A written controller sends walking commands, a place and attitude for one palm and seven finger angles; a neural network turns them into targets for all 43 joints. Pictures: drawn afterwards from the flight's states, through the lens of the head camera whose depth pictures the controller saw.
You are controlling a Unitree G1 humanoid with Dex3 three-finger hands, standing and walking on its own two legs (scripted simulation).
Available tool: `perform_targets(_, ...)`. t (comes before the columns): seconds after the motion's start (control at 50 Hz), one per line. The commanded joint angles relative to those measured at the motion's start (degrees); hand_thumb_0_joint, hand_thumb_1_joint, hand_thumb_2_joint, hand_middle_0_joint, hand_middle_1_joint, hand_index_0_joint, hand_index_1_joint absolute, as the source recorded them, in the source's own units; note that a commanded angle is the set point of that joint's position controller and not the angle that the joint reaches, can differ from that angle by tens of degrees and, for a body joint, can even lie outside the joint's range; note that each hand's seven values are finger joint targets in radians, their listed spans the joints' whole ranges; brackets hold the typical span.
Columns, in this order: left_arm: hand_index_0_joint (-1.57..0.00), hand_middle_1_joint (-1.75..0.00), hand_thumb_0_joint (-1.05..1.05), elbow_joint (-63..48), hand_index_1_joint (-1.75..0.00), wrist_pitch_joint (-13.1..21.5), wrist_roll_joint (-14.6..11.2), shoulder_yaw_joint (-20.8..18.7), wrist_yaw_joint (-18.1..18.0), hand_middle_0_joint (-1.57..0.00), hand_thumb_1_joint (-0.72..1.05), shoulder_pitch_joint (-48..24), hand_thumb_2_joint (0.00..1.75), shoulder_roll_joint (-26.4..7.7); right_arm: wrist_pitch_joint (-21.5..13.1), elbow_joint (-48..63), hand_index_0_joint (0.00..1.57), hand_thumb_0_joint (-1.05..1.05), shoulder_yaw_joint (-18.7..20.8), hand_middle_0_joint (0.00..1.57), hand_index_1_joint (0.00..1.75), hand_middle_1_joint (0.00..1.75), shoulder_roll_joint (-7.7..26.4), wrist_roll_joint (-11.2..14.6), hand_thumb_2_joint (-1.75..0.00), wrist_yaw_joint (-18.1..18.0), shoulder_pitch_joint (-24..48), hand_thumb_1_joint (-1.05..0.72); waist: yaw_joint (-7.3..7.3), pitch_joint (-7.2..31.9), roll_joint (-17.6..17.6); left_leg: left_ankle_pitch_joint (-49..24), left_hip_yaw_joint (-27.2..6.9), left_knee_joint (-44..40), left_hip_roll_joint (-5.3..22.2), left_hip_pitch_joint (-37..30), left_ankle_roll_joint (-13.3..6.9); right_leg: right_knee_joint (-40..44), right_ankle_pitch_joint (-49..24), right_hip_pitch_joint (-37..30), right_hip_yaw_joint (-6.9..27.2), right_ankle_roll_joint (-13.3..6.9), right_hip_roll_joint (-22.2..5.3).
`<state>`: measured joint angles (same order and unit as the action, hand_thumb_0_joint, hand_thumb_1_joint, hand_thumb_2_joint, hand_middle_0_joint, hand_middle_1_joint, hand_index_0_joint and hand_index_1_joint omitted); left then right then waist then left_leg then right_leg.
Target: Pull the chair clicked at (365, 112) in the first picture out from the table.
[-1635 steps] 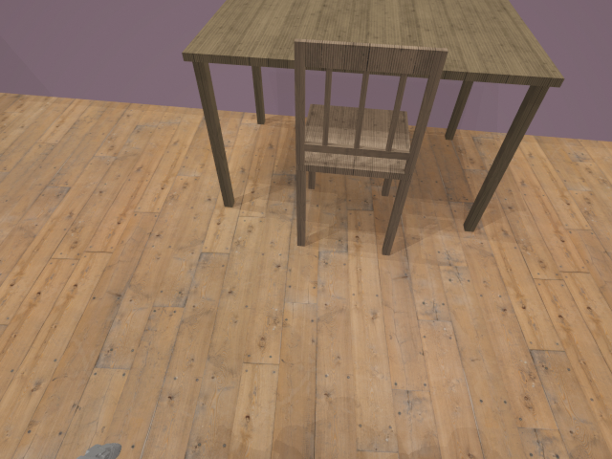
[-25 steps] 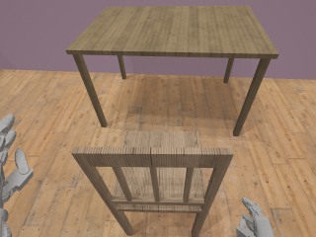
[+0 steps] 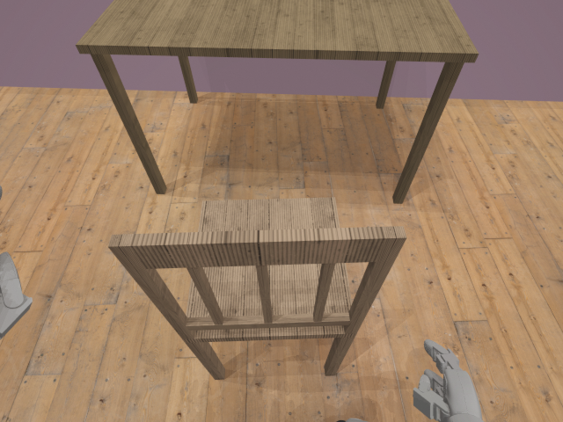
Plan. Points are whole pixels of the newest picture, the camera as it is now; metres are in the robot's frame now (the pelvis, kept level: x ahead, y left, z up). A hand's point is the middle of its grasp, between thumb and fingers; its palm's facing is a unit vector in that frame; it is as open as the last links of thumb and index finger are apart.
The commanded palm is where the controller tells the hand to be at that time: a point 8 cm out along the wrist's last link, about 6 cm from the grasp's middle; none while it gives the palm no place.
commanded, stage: step back with the hand held close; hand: left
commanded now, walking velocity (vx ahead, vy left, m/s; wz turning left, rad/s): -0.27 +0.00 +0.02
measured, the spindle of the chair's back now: (265, 294) +0.34 +0.05 -0.11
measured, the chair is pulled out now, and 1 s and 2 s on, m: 0.58 0.58 0.58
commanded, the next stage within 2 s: stop stepping back and stand still in 1.66 s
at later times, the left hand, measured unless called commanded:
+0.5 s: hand out of the picture +0.13 +0.26 +0.17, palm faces +0.50 -0.69 -0.52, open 7.4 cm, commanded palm +0.07 +0.29 +0.18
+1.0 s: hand out of the picture +0.12 +0.26 +0.17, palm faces +0.54 -0.67 -0.50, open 7.4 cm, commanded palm +0.05 +0.28 +0.18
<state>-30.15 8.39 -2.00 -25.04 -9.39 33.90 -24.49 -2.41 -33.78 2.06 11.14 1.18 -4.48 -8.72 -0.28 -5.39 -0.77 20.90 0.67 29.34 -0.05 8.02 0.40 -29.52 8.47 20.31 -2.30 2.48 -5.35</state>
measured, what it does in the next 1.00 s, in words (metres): shifts its weight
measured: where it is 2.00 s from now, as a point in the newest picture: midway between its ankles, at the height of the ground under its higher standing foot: outside the picture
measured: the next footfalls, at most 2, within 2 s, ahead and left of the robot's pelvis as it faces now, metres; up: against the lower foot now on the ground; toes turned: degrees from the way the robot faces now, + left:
right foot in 1.22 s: +0.01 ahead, -0.15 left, +0.00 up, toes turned +4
right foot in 1.72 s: -0.18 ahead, -0.15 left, +0.00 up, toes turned -1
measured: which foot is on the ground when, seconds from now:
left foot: down 0.00-1.00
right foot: down 0.00-1.00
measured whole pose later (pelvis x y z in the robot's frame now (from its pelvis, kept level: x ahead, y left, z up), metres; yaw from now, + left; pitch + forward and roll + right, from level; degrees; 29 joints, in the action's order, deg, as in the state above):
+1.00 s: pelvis -0.07 -0.02 -0.02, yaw +3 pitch +1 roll +0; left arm -31.1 11.5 0.2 -28.4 -10.9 28.8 -23.5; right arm -6.6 -36.2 2.3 11.0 -0.1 -4.0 -10.7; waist 0.7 -2.9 1.0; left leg 22.4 -2.6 43.4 1.0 22.8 1.4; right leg -37.3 8.5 29.7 0.5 1.0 -1.3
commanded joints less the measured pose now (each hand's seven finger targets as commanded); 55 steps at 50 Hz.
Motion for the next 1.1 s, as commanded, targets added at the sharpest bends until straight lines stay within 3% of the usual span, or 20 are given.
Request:
perform_targets(0.0, -0.20, -0.30, 0.00, -9.87, -0.30, 2.88, -0.56, -7.77, -2.26, -0.20, 0.90, -0.01, 0.90, -7.51, -3.86, 8.31, 0.20, 0.00, 2.02, 0.20, 0.30, 0.30, 6.27, 0.13, -0.90, -1.17, 4.36, -0.90, 0.87, 11.74, -6.27, -26.95, -3.12, -5.68, 8.74, 10.27, -1.56, -5.30, -14.22, -15.35, 0.67, -2.40, -0.70)
perform_targets(0.08, -0.20, -0.30, 0.00, -8.64, -0.30, 2.00, -0.23, -6.53, -2.60, -0.20, 0.90, -3.79, 0.90, -7.83, -3.78, 7.96, 0.20, 0.00, 2.14, 0.20, 0.30, 0.30, 6.72, 0.42, -0.90, -1.63, 3.20, -0.90, 0.46, 9.64, 0.03, -8.38, -1.69, -2.90, 5.55, 15.17, -0.94, -0.91, -17.23, -15.24, 4.78, -3.28, -2.57)
perform_targets(0.16, -0.20, -0.30, 0.00, -8.83, -0.30, 1.66, 0.43, -6.42, -2.97, -0.20, 0.90, -6.07, 0.90, -9.00, -3.00, 8.51, 0.20, 0.00, 1.14, 0.20, 0.30, 0.30, 6.93, -0.14, -0.90, -1.41, 2.25, -0.90, 0.61, 8.40, 8.23, 6.07, -0.69, 2.34, 1.33, 12.00, -1.28, 12.24, 10.53, -4.59, 10.37, -4.30, -5.97)
perform_targets(0.24, -0.20, -0.30, 0.00, -10.55, -0.30, 2.30, 0.73, -7.81, -3.44, -0.20, 0.90, -5.39, 0.90, -9.99, -2.97, 9.20, 0.20, 0.00, 0.54, 0.20, 0.30, 0.30, 7.56, -0.37, -0.90, -1.80, 2.96, -0.90, 1.04, 7.91, -0.13, 9.64, -3.29, -5.58, 3.58, 17.29, -2.67, 10.79, 20.44, -6.60, 7.22, -2.47, -2.10)
perform_targets(0.28, -0.20, -0.30, 0.00, -11.52, -0.30, 2.59, 0.96, -9.12, -3.77, -0.20, 0.90, -5.15, 0.90, -11.17, -3.47, 9.46, 0.20, 0.00, 0.95, 0.20, 0.30, 0.30, 8.08, 0.02, -0.90, -2.05, 3.32, -0.90, 1.04, 8.21, -3.95, 10.33, -4.67, -8.82, 5.55, 22.48, -3.46, 6.15, 15.38, -12.56, 5.66, -1.59, -0.31)
perform_targets(0.36, -0.20, -0.30, 0.00, -12.30, -0.30, 2.94, 0.88, -8.42, -3.48, -0.20, 0.90, -3.30, 0.90, -9.57, -4.69, 9.83, 0.20, 0.00, 1.51, 0.20, 0.30, 0.30, 8.14, 0.00, -0.90, -1.37, 2.03, -0.90, 1.21, 10.21, -5.04, 4.01, -4.48, -7.86, 5.66, 24.58, -3.02, 0.99, 3.30, -16.73, 4.39, -1.40, 0.37)
perform_targets(0.42, -0.20, -0.30, 0.00, -11.11, -0.30, 3.51, 1.63, -8.15, -3.58, -0.20, 0.90, -3.93, 0.90, -8.46, -5.97, 9.32, 0.20, 0.00, 1.95, 0.20, 0.30, 0.30, 8.43, 0.10, -0.90, -1.29, 2.17, -0.90, 1.25, 7.62, -7.80, 10.26, -6.22, -9.82, 7.75, 32.56, -4.21, -4.65, 2.18, -19.78, 4.41, -1.24, 1.58)
perform_targets(0.48, -0.20, -0.30, 0.00, -9.59, -0.30, 4.01, 1.91, -8.26, -3.49, -0.20, 0.90, -6.08, 0.90, -8.98, -6.65, 8.25, 0.20, 0.00, 2.46, 0.20, 0.30, 0.30, 8.27, 0.16, -0.90, -1.26, 1.87, -0.90, 1.08, 6.00, -3.15, 13.38, -5.66, -6.68, 6.42, 33.46, -4.01, -3.10, 3.30, -17.33, 7.78, -1.92, 0.67)
perform_targets(0.52, -0.20, -0.30, 0.00, -10.36, -0.30, 4.42, 2.15, -7.08, -3.26, -0.20, 0.90, -8.65, 0.90, -8.21, -6.82, 8.15, 0.20, 0.00, 2.39, 0.20, 0.30, 0.30, 8.51, -0.25, -0.90, -0.96, 0.90, -0.90, 0.94, 4.61, -0.14, 16.65, -4.71, -3.50, 4.62, 32.62, -3.60, 0.68, 11.14, -12.35, 10.98, -2.63, -0.31)
perform_targets(0.58, -0.20, -0.30, 0.00, -10.12, -0.30, 4.41, 2.10, -7.78, -3.52, -0.20, 0.90, -10.54, 0.90, -10.48, -6.36, 6.60, 0.20, 0.00, 2.15, 0.20, 0.30, 0.30, 8.40, -1.03, -0.90, -0.73, 0.79, -0.90, 0.77, 5.37, 6.62, 12.86, -2.63, 3.10, 1.64, 22.85, -2.26, 12.08, 20.63, -2.55, 14.78, -4.17, -3.65)
perform_targets(0.62, -0.20, -0.30, 0.00, -10.53, -0.30, 4.39, 1.83, -7.26, -3.50, -0.20, 0.90, -9.92, 0.90, -10.20, -5.69, 6.34, 0.20, 0.00, 1.72, 0.20, 0.30, 0.30, 7.90, -1.27, -0.90, -0.33, 0.80, -0.90, 0.38, 8.75, 8.72, 9.78, -1.60, 5.61, 0.49, 16.42, -1.91, 15.48, 23.39, 0.50, 13.91, -4.31, -5.21)
perform_targets(0.66, -0.20, -0.30, 0.00, -11.59, -0.30, 4.60, 1.53, -8.02, -3.46, -0.20, 0.90, -7.24, 0.90, -10.34, -4.74, 6.21, 0.20, 0.00, 1.64, 0.20, 0.30, 0.30, 7.89, -1.22, -0.90, -0.12, 0.88, -0.90, 0.19, 11.46, 5.38, 8.48, -2.38, 1.86, 0.84, 14.76, -1.90, 13.97, 21.06, -1.10, 10.64, -3.57, -4.10)
perform_targets(0.74, -0.20, -0.30, 0.00, -14.57, -0.30, 5.34, 1.76, -10.33, -3.43, -0.20, 0.90, -3.27, 0.90, -10.56, -4.37, 7.64, 0.20, 0.00, 2.45, 0.20, 0.30, 0.30, 8.28, -0.60, -0.90, -0.19, 2.16, -0.90, 0.58, 12.94, -4.50, 5.50, -6.81, -8.24, 7.07, 27.83, -3.62, -0.24, 6.21, -15.24, 4.55, -1.03, 2.21)
perform_targets(0.82, -0.20, -0.30, 0.00, -13.62, -0.30, 5.50, 2.19, -11.02, -3.14, -0.20, 0.90, -2.61, 0.90, -9.64, -6.28, 7.94, 0.20, 0.00, 2.94, 0.20, 0.30, 0.30, 8.04, -0.62, -0.90, -0.65, 3.11, -0.90, 0.78, 12.55, -9.38, 2.68, -7.46, -8.05, 10.28, 36.56, -4.92, -12.05, -11.15, -22.48, 3.31, -0.94, 3.66)
perform_targets(0.86, -0.20, -0.30, 0.00, -12.49, -0.30, 6.08, 2.37, -10.76, -2.73, -0.20, 0.90, -5.08, 0.90, -9.26, -7.39, 7.86, 0.20, 0.00, 3.15, 0.20, 0.30, 0.30, 7.90, -0.32, -0.90, -0.83, 3.01, -0.90, 0.79, 8.49, -9.52, 11.97, -7.82, -7.69, 10.83, 43.35, -5.64, -15.34, -8.19, -23.33, 5.11, -1.24, 3.76)
perform_targets(0.92, -0.20, -0.30, 0.00, -12.71, -0.30, 6.33, 1.92, -9.30, -2.53, -0.20, 0.90, -7.36, 0.90, -9.13, -7.71, 6.19, 0.20, 0.00, 3.31, 0.20, 0.30, 0.30, 7.67, -0.84, -0.90, -0.65, 0.91, -0.90, 0.16, 10.02, 0.55, 10.21, -4.12, 1.47, 4.80, 32.74, -2.88, -5.52, -8.37, -13.19, 12.08, -3.57, -0.89)
perform_targets(0.98, -0.20, -0.30, 0.00, -12.55, -0.30, 6.10, 1.96, -9.63, -3.14, -0.20, 0.90, -8.48, 0.90, -12.06, -6.65, 4.21, 0.20, 0.00, 3.14, 0.20, 0.30, 0.30, 7.53, -1.88, -0.90, 0.03, 0.82, -0.90, 0.06, 11.65, 10.22, 10.14, -1.04, 13.18, -0.64, 18.16, -0.62, 13.98, 9.79, 0.09, 21.18, -7.47, -9.28)
perform_targets(1.0, -0.20, -0.30, 0.00, -11.86, -0.30, 5.84, 1.76, -8.20, -3.19, -0.20, 0.90, -7.22, 0.90, -10.57, -6.03, 4.12, 0.20, 0.00, 2.60, 0.20, 0.30, 0.30, 6.78, -1.99, -0.90, 0.37, 1.24, -0.90, -0.14, 13.37, 11.70, 7.40, -0.88, 14.68, -0.71, 14.29, -0.50, 15.49, 11.62, 0.62, 19.73, -7.97, -10.73)
perform_targets(1.04, -0.20, -0.30, 0.00, -12.31, -0.30, 6.02, 1.59, -9.48, -3.24, -0.20, 0.90, -4.25, 0.90, -11.17, -4.89, 4.09, 0.20, 0.00, 2.27, 0.20, 0.30, 0.30, 6.64, -1.82, -0.90, 0.57, 1.95, -0.90, -0.14, 15.79, 10.73, 4.43, -1.71, 7.95, 0.21, 11.07, -1.08, 13.35, 9.86, -0.90, 14.35, -6.61, -8.77)
perform_targets(1.08, -0.20, -0.30, 0.00, -13.84, -0.30, 6.97, 1.79, -12.40, -3.25, -0.20, 0.90, -1.77, 0.90, -13.04, -4.43, 4.71, 0.20, 0.00, 2.68, 0.20, 0.30, 0.30, 7.75, -1.68, -0.90, 0.09, 3.81, -0.90, 0.34, 14.03, -0.17, 3.16, -6.40, -4.29, 5.01, 14.88, -2.69, 5.78, 10.19, -1.94, 8.97, -3.54, -1.61)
